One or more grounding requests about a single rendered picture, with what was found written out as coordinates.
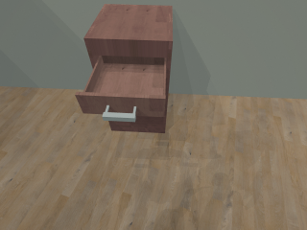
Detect handle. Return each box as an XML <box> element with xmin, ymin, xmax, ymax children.
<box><xmin>102</xmin><ymin>105</ymin><xmax>136</xmax><ymax>123</ymax></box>

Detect cabinet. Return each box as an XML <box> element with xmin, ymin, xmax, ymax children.
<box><xmin>83</xmin><ymin>4</ymin><xmax>173</xmax><ymax>133</ymax></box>

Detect drawer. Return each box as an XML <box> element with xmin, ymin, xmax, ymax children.
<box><xmin>75</xmin><ymin>56</ymin><xmax>167</xmax><ymax>117</ymax></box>

